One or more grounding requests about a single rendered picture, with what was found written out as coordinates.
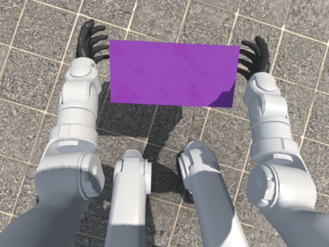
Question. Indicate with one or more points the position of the left robot forearm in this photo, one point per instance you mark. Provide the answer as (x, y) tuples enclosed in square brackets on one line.
[(77, 113)]

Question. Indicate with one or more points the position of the robot left upper arm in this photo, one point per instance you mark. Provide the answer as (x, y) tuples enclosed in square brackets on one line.
[(65, 183)]

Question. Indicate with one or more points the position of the left robot thigh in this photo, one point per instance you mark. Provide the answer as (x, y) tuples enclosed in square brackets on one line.
[(126, 223)]

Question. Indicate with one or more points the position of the robot right hand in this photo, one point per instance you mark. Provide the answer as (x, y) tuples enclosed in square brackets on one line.
[(260, 59)]

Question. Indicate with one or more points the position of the robot left hand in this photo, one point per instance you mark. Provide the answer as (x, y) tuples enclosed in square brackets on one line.
[(85, 42)]

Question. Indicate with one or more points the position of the carton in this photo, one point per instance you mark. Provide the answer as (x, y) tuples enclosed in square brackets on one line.
[(164, 73)]

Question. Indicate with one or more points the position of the right robot shin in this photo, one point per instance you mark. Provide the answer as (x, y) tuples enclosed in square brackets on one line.
[(198, 143)]

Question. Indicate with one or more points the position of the right robot forearm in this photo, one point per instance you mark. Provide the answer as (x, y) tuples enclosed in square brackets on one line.
[(272, 141)]

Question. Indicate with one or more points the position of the robot right upper arm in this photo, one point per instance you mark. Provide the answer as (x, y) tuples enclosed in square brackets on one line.
[(286, 197)]

